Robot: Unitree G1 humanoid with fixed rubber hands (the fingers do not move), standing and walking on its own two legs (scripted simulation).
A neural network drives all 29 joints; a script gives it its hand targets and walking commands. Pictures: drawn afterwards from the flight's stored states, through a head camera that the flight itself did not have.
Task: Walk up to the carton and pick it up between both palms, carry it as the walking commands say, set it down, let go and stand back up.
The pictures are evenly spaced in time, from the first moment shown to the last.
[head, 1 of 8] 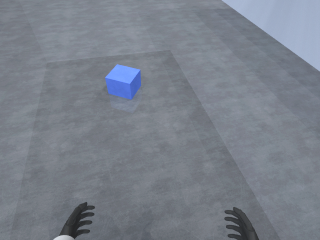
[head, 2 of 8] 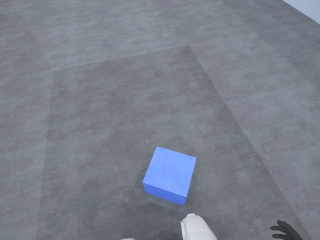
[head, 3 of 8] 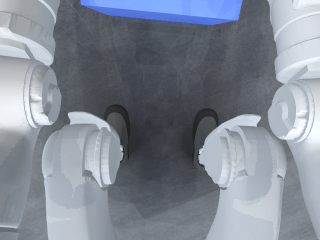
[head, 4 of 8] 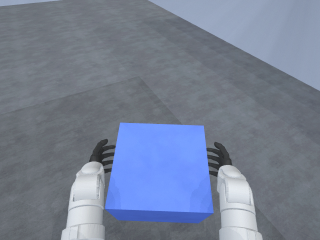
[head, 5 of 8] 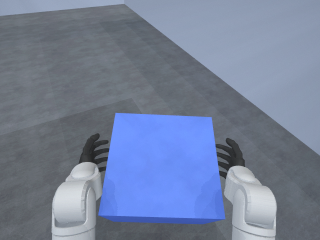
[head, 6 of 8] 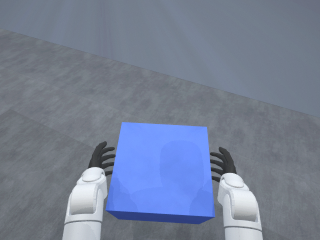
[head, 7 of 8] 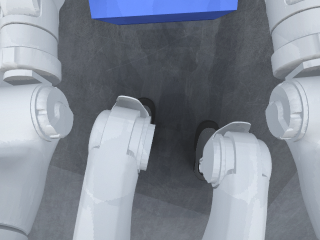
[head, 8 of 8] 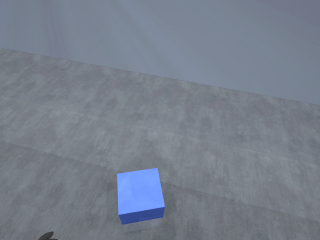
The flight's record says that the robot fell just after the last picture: no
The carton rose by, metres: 0.71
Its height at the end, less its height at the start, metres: +0.00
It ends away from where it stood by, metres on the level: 2.36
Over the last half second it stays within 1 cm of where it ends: yes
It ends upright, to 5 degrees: yes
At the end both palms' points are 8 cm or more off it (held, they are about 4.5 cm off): yes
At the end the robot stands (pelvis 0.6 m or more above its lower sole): yes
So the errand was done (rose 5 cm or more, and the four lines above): yes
